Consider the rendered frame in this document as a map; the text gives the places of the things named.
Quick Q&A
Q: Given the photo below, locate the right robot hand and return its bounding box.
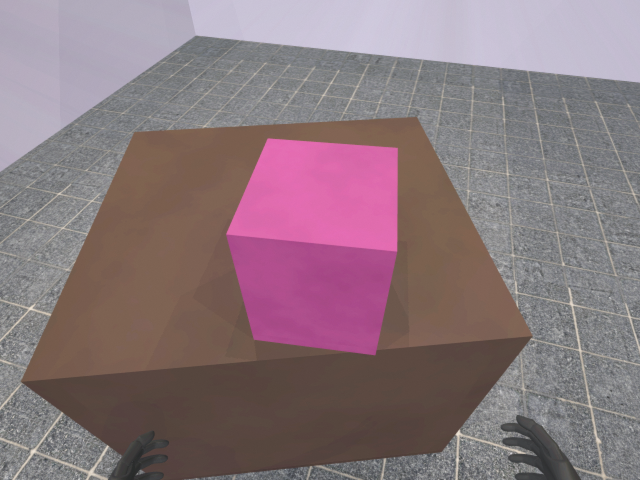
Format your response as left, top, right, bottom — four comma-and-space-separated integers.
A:
500, 415, 581, 480

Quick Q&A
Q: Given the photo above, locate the carton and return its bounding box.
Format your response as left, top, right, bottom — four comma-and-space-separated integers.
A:
226, 138, 398, 355

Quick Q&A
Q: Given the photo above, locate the left robot hand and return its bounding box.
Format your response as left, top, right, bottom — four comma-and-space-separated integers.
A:
108, 430, 169, 480

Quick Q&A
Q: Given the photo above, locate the pedestal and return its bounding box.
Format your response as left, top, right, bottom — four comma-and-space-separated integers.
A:
21, 117, 533, 480

